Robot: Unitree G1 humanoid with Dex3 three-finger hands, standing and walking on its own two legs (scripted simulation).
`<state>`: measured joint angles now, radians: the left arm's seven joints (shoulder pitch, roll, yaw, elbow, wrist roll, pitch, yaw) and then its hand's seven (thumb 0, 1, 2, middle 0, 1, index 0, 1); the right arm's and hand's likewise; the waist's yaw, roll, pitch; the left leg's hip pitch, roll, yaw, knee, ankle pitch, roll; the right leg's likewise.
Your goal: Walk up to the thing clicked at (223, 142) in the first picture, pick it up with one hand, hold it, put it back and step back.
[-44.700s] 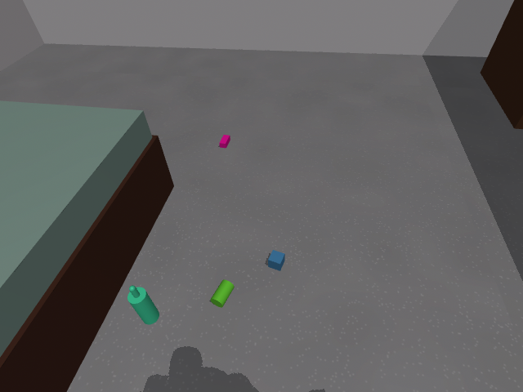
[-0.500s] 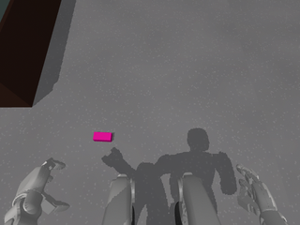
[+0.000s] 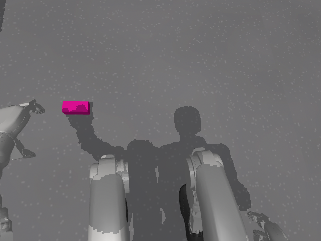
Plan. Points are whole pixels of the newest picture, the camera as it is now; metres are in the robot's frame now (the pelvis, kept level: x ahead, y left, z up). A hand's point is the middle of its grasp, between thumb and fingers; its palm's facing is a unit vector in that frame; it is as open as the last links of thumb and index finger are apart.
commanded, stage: rise first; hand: left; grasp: from above
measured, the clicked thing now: (76, 108) +0.55 +0.30 -0.36
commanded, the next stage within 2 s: none
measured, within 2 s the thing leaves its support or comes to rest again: neither
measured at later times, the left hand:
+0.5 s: hand (36, 119) +0.45 +0.36 -0.19, palm faces -0.47 -0.04 -0.88, open 11.9 cm
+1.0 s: hand (44, 114) +0.48 +0.35 -0.22, palm faces -0.44 -0.04 -0.90, open 12.5 cm
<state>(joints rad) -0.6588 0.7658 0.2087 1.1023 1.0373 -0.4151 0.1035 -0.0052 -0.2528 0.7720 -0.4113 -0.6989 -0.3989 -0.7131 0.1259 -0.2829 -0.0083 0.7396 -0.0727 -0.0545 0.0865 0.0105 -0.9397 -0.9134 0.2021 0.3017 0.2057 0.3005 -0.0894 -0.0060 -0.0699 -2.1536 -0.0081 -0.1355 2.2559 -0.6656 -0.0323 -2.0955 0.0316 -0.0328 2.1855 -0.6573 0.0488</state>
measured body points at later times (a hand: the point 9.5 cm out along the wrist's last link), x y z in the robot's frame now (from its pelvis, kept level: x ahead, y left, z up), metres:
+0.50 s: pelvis +0.01 +0.01 -0.04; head +0.25 +0.09 +0.33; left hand +0.47 +0.36 -0.14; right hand +0.08 -0.27 -0.14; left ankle +0.09 +0.13 -0.34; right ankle +0.11 -0.13 -0.34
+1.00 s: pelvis +0.01 +0.01 -0.06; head +0.27 +0.10 +0.30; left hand +0.49 +0.35 -0.17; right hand +0.07 -0.27 -0.15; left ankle +0.09 +0.13 -0.34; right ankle +0.11 -0.13 -0.34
